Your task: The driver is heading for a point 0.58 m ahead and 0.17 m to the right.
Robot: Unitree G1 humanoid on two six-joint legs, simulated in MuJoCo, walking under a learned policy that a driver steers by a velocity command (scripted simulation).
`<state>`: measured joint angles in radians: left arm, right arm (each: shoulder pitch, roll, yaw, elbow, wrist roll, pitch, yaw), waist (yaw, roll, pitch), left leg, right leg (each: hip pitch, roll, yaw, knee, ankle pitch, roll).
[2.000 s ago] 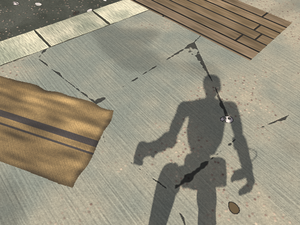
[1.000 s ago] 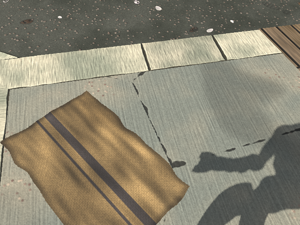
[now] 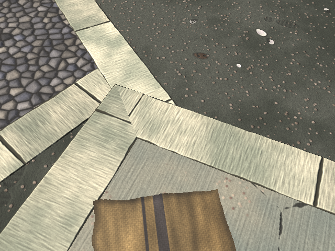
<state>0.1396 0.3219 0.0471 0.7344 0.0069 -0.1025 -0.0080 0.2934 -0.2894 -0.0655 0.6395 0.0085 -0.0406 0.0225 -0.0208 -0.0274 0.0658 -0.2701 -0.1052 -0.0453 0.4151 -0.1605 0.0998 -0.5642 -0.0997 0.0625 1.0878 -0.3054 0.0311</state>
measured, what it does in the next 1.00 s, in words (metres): walks ahead: right foot, then left foot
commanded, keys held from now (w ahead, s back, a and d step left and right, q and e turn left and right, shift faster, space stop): w+q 0.04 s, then w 0.38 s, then w+e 0.26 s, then no key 0.32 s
